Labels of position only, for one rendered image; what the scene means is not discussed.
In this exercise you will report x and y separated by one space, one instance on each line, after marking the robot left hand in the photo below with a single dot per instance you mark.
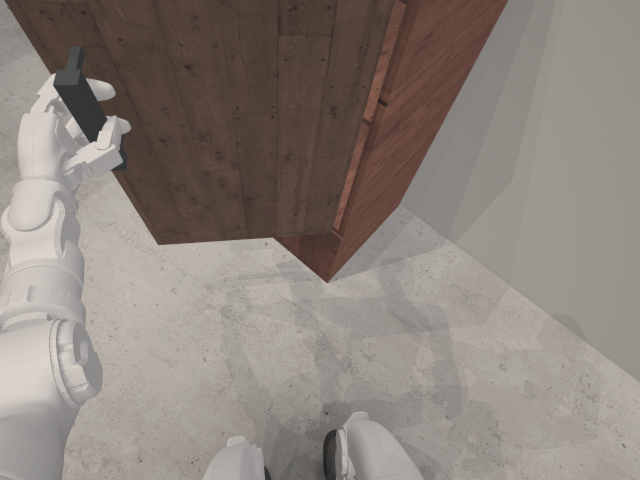
45 145

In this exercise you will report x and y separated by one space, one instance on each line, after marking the handle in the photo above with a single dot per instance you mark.
77 95

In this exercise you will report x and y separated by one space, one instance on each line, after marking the left robot forearm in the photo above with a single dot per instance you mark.
44 276

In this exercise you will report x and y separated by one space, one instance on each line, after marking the left robot shin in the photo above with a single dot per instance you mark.
236 440

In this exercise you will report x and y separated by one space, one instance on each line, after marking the robot left upper arm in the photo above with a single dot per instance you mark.
47 372

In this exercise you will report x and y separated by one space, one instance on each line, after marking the robot right thigh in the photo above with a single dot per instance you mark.
367 451

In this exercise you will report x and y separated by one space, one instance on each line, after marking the cupboard door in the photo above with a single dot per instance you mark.
244 114

